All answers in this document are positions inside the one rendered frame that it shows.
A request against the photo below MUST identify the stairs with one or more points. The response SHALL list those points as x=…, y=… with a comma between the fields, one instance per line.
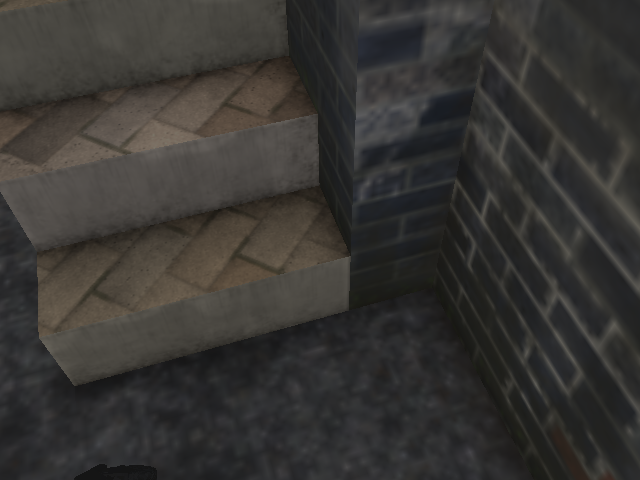
x=162, y=157

